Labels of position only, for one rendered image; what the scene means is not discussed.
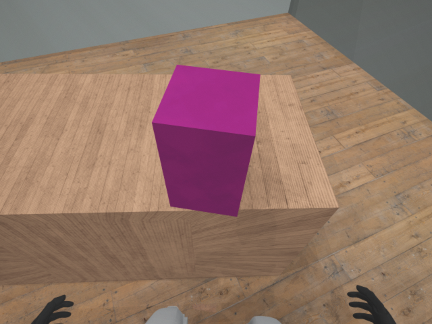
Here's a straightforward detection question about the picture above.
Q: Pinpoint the right robot hand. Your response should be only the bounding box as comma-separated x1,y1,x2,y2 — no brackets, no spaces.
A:
347,285,396,324

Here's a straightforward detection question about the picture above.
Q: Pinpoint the carton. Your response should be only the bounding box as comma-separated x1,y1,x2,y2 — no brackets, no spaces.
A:
152,65,261,217

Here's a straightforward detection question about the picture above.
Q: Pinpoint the left robot hand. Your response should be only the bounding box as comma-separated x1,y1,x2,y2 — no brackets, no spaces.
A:
31,295,74,324

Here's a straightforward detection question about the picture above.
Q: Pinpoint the left robot thigh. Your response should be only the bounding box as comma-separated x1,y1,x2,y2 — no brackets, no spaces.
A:
145,308,188,324

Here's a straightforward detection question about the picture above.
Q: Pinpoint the pedestal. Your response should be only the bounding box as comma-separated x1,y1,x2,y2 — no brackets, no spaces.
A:
0,74,339,286

